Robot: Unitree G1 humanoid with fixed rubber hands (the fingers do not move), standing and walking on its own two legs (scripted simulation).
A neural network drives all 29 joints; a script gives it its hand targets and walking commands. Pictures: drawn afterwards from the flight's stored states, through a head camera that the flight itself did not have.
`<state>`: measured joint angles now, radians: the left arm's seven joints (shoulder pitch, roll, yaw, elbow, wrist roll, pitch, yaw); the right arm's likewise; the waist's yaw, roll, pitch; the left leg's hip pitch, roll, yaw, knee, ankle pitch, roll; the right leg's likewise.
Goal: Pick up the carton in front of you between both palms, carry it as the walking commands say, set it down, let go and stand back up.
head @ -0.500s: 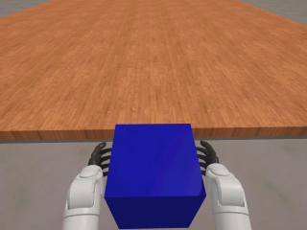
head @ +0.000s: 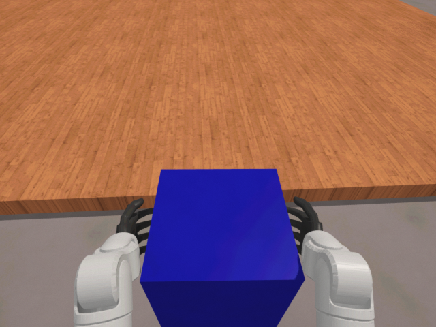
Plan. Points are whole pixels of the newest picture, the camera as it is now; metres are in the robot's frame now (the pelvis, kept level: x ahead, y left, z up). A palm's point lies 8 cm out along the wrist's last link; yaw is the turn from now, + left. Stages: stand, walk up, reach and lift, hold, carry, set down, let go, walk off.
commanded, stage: carry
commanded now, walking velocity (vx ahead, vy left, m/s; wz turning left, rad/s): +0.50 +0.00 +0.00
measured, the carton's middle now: (219, 253) +0.28 +0.00 +0.01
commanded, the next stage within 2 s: none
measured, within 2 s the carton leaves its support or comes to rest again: neither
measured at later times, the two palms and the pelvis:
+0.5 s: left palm (163, 125) +0.59 +0.12 +0.09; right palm (280, 123) +0.60 -0.18 +0.09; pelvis +0.32 -0.04 +0.00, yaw +2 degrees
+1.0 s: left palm (169, 39) +1.02 +0.14 +0.15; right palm (254, 39) +1.01 -0.16 +0.15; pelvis +0.65 -0.01 -0.01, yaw +0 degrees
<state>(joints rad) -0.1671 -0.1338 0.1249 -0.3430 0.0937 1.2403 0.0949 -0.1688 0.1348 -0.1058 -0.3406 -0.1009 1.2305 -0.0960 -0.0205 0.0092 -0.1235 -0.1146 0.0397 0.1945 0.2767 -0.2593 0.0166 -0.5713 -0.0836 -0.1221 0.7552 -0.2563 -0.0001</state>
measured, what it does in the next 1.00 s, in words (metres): walks ahead: right foot, then left foot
